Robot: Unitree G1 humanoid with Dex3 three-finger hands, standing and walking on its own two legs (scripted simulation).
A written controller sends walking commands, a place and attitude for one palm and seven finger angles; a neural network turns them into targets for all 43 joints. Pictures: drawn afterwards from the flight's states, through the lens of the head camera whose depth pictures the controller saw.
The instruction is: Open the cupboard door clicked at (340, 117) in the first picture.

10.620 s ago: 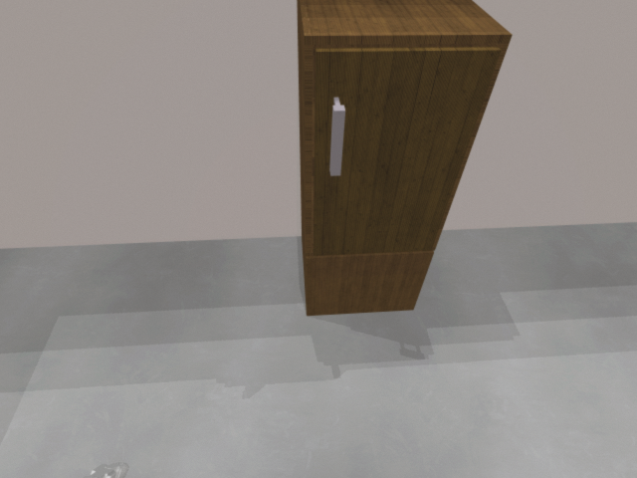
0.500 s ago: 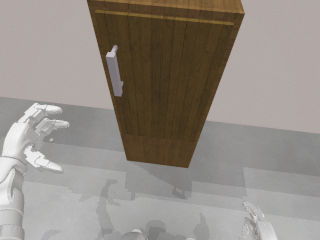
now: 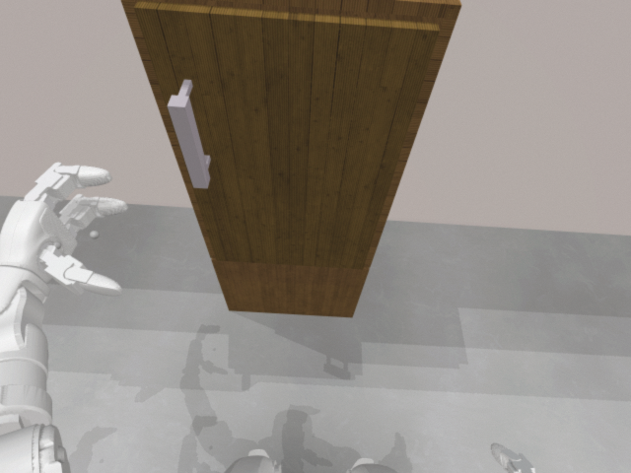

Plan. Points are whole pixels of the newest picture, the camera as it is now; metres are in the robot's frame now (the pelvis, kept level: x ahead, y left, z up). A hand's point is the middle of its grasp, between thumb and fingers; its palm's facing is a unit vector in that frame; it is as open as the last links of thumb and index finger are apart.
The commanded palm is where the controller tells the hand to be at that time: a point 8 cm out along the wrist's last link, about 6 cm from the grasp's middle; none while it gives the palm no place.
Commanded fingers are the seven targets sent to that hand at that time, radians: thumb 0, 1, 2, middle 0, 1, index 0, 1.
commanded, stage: move the hooked fingers beside the handle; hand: left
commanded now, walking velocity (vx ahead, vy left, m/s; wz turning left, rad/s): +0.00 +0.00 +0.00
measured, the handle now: (194, 137) +0.57 +0.19 +0.06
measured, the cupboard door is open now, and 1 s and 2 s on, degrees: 0 0 0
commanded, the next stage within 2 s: slide the fingers in behind the handle in 1.72 s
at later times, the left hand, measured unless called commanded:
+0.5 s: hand (125, 186) +0.45 +0.26 +0.07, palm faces -0.03 -1.00 -0.03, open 14.0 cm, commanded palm +0.44 +0.30 +0.07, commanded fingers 0.00 -0.50 0.30 -0.30 -1.20 -0.30 -1.20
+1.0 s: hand (145, 149) +0.52 +0.25 +0.07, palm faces -0.03 -1.00 -0.02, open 14.0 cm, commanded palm +0.50 +0.29 +0.06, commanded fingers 0.00 -0.50 0.30 -0.30 -1.20 -0.30 -1.20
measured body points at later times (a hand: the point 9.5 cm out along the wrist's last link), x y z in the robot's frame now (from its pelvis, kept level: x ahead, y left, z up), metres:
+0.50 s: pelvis +0.00 +0.01 -0.01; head +0.10 +0.03 +0.43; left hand +0.45 +0.31 +0.08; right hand +0.04 -0.26 -0.11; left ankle +0.01 +0.07 -0.70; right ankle +0.00 -0.10 -0.70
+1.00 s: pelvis +0.00 +0.01 -0.02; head +0.14 +0.04 +0.41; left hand +0.52 +0.31 +0.08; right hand -0.02 -0.26 -0.11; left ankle +0.01 +0.07 -0.70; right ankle +0.00 -0.10 -0.70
